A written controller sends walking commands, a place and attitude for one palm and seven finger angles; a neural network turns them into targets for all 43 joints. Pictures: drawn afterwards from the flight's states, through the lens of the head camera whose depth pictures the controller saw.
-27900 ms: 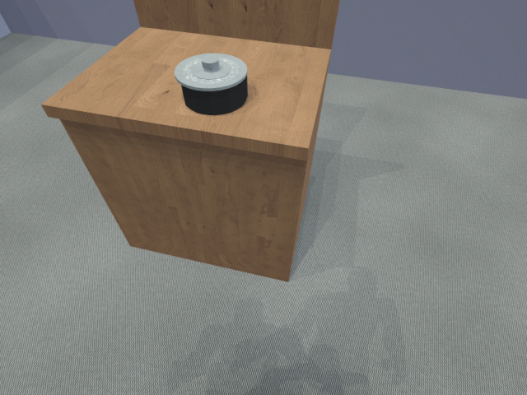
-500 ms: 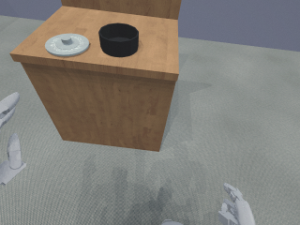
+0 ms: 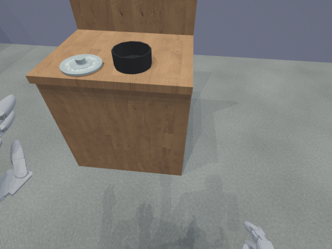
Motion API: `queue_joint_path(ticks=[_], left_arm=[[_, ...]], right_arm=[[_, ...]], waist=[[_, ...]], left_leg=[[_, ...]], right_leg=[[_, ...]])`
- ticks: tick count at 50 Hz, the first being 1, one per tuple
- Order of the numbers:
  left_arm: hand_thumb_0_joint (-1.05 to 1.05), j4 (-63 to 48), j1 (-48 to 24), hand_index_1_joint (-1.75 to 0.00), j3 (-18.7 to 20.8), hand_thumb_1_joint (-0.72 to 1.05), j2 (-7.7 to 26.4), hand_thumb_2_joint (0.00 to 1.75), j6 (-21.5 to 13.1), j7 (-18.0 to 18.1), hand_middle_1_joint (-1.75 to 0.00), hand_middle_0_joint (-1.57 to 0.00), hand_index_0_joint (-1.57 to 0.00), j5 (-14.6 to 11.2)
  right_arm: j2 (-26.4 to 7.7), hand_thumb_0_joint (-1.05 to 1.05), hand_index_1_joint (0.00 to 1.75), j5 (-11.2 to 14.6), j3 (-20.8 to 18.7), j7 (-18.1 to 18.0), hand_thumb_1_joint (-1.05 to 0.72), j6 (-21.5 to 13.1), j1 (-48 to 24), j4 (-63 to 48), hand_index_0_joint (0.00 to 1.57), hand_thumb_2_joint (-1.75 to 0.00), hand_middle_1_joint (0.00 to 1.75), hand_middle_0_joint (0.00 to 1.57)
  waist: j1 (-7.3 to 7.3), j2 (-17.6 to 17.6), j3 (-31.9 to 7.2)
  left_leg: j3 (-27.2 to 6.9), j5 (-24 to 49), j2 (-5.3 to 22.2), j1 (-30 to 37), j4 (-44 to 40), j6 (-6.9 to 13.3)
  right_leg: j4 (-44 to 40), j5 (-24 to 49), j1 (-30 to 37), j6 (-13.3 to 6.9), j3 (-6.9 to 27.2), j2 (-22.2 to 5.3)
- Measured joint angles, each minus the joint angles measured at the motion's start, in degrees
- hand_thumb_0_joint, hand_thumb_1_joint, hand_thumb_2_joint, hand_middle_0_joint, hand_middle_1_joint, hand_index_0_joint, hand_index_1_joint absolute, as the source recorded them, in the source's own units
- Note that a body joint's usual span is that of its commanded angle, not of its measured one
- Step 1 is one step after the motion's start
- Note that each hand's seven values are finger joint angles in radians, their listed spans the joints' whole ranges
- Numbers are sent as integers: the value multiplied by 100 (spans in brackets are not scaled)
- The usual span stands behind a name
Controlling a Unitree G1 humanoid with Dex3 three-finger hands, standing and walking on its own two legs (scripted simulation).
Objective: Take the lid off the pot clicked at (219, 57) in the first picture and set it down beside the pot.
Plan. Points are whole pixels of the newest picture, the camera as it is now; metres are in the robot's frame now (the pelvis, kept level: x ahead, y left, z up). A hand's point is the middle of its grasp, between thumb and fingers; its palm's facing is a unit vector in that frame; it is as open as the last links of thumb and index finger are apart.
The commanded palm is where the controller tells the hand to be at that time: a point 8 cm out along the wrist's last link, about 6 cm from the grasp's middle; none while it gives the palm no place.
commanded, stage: stop stepping back and stand still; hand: left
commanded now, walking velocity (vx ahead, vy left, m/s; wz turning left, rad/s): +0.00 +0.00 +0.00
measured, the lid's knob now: (80, 59) +0.88 +0.43 +0.03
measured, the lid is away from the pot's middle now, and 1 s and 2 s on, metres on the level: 0.24 0.24 0.24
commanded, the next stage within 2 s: let the arm hang, fingers relaxed in 0.36 s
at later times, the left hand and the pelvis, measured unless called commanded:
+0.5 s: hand out of the picture +0.06 +0.17 -0.17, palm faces +0.04 -0.98 -0.20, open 6.9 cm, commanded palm none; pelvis +0.00 -0.02 +0.00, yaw +0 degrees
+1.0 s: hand out of the picture +0.11 +0.18 -0.15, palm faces -0.04 -0.97 -0.23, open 7.4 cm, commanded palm none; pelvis +0.03 +0.01 +0.01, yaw -2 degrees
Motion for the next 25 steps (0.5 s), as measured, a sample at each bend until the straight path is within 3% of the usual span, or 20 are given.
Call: queue_joint_path(ticks=[2,5,7,12,16,19,22,25], left_arm=[[1,-21,-60,-30,255,89,149,90,-41,58,-30,-21,-21,-26],[1,289,-516,-30,207,89,-54,90,-106,-13,-30,-21,-21,-47],[1,1287,-1073,-30,-183,89,-224,90,-173,-212,-30,-21,-21,236],[0,5013,-2112,-30,-1245,90,-964,90,672,-668,-30,-19,-20,381],[0,7217,-2161,-30,-1947,91,-1428,90,1002,-828,-30,-19,-20,426],[0,8221,-1996,-30,-2155,92,-1729,90,1070,-862,-30,-20,-20,353],[-4,8602,-2002,-30,-1982,100,-1605,90,989,-796,-30,-21,-21,285],[-4,9053,-2133,-30,-1974,100,-1318,90,1058,-874,-30,-21,-21,315]], right_arm=[[32,1,30,30,43,-7,-90,36,-31,-68,20,-90,30,21],[-55,1,30,48,13,18,-90,133,-244,165,21,-90,30,21],[-147,1,30,2,-136,254,-90,47,-289,503,21,-90,30,21],[-469,1,30,3,-201,496,-90,728,-459,627,21,-90,30,21],[-428,1,30,-92,-221,496,-91,984,-647,672,20,-90,30,20],[-343,1,30,-88,-218,466,-91,1007,-627,825,20,-90,30,20],[-375,1,30,-92,-202,414,-91,929,-336,1047,20,-90,30,20],[-297,1,30,-160,-143,315,-91,997,-187,1483,20,-90,30,20]], waist=[[100,-15,-6],[205,183,177],[230,222,19],[60,380,-71],[-33,219,347],[-67,-10,654],[-3,0,779],[103,-208,894]], left_leg=[[37,-376,-15,-218,292,-7],[-198,-907,-76,-570,1370,43],[-66,-1191,-144,-869,2026,20],[128,-1485,-208,-907,2408,-49],[-1,-1557,-268,-603,2193,-27],[-117,-1228,-259,-241,1422,3],[-340,-156,-112,246,96,128],[-342,-332,-118,254,120,7]], right_leg=[[-1011,367,334,-169,27,-43],[-1146,741,413,-480,-79,55],[-1269,763,410,-494,-160,-59],[-1161,644,381,-458,-279,-307],[-1234,717,482,-477,-114,-207],[-1431,846,601,-497,-30,-18],[-1408,838,563,-496,-164,280],[-1318,738,543,-325,-137,262]])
